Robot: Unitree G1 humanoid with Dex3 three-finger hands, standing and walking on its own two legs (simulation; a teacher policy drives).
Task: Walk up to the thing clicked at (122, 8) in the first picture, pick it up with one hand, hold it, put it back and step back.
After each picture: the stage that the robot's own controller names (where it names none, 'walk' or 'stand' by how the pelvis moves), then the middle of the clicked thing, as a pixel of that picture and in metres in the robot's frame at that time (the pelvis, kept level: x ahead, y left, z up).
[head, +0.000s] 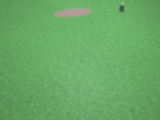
stand; (121, 7) +2.18 -0.60 -0.72
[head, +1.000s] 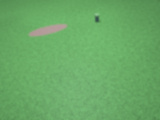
walk; (97, 17) +2.08 -0.09 -0.69
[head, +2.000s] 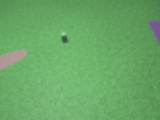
walk; (64, 37) +1.43 +0.28 -0.71
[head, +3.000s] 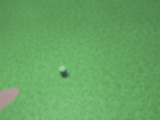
walk; (63, 71) +0.93 +0.28 -0.72
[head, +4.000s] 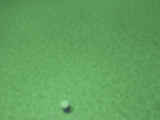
walk; (65, 106) +0.58 +0.24 -0.72
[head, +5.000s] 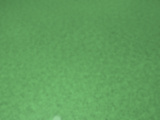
stand; out of the picture +0.47 +0.22 -0.71
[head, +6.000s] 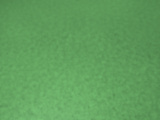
stand; out of the picture +0.43 +0.20 -0.73
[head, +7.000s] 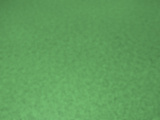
stand; out of the picture +0.41 +0.21 -0.73
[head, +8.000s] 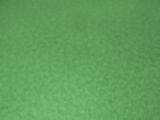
stand; out of the picture +0.41 +0.21 -0.73
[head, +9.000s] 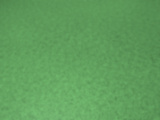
stand; out of the picture +0.40 +0.21 -0.73
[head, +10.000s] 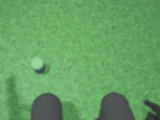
go down; (38, 65) +0.47 +0.22 -0.43
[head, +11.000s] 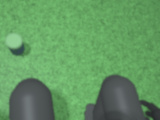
go down; (15, 45) +0.49 +0.26 -0.31
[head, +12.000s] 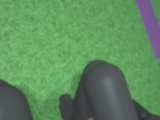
close in; out of the picture +0.47 +0.30 -0.23
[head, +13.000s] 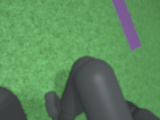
close; out of the picture +0.46 +0.32 -0.23
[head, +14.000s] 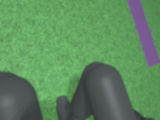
lift; out of the picture +0.41 +0.26 -0.23
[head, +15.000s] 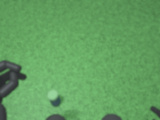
lift; (54, 98) +0.41 +0.16 -0.53
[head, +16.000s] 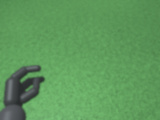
stand; out of the picture +0.37 +0.15 -0.67
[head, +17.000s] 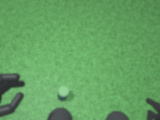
stand; (62, 93) +0.41 +0.13 -0.51
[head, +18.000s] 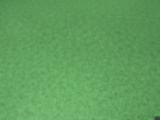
stand; out of the picture +0.36 +0.13 -0.66
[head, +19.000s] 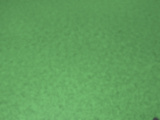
stand; out of the picture +0.36 +0.13 -0.66
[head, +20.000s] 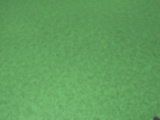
stand; out of the picture +0.36 +0.13 -0.66
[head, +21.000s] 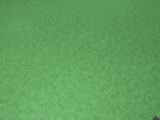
hold; out of the picture +0.37 +0.13 -0.66
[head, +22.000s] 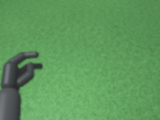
hold; out of the picture +0.37 +0.15 -0.68
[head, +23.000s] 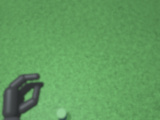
stand; (61, 115) +0.38 +0.14 -0.63
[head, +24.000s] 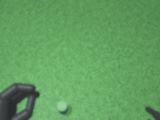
close; (62, 107) +0.39 +0.14 -0.58
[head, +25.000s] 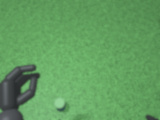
close; (60, 104) +0.39 +0.14 -0.57
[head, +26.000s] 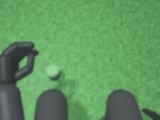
close; (53, 73) +0.44 +0.17 -0.39
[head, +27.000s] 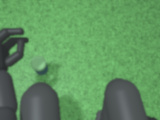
close; (40, 66) +0.44 +0.19 -0.30
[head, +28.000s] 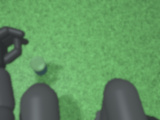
hold; (39, 66) +0.44 +0.18 -0.31
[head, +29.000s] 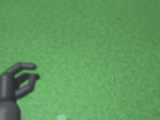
close; out of the picture +0.39 +0.14 -0.64
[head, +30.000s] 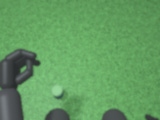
hold; (57, 92) +0.41 +0.15 -0.52
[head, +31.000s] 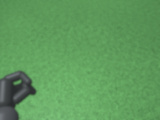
crouch; out of the picture +0.38 +0.13 -0.66
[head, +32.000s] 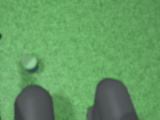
crouch; (30, 64) +0.45 +0.19 -0.34
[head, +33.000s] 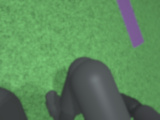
lower; out of the picture +0.41 +0.25 -0.24
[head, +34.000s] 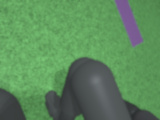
lower; out of the picture +0.42 +0.26 -0.23
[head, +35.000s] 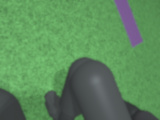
lower; out of the picture +0.42 +0.26 -0.23
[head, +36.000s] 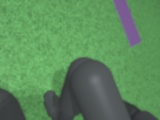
lower; out of the picture +0.42 +0.26 -0.23
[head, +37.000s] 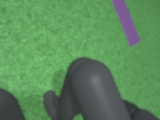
loosen; out of the picture +0.42 +0.26 -0.23
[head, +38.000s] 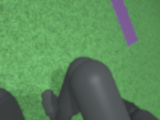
withdraw; out of the picture +0.41 +0.26 -0.23
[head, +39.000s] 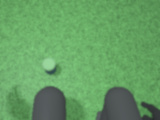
walk; (49, 66) +0.45 +0.18 -0.40
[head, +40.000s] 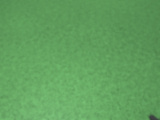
stand; out of the picture +0.38 +0.13 -0.66
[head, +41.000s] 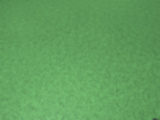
stand; out of the picture +0.38 +0.15 -0.67
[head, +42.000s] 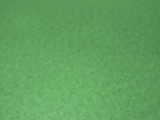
stand; out of the picture +0.39 +0.14 -0.68
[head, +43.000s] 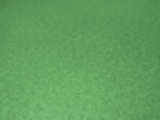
stand; out of the picture +0.40 +0.13 -0.72
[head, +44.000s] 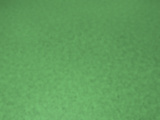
stand; out of the picture +0.37 +0.15 -0.73
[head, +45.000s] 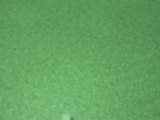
walk; (66, 119) +0.39 +0.15 -0.72
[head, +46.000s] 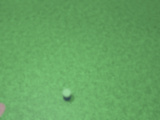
walk; (66, 95) +0.55 +0.09 -0.70
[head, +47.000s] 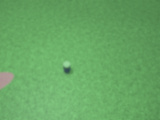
walk; (66, 67) +0.86 +0.11 -0.71
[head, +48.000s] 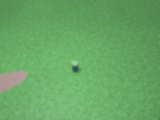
stand; (75, 66) +1.01 +0.12 -0.71
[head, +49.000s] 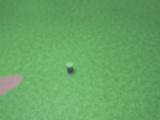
stand; (69, 68) +1.01 +0.15 -0.73
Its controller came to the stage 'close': yes
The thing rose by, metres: 0.03
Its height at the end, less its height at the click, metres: +0.00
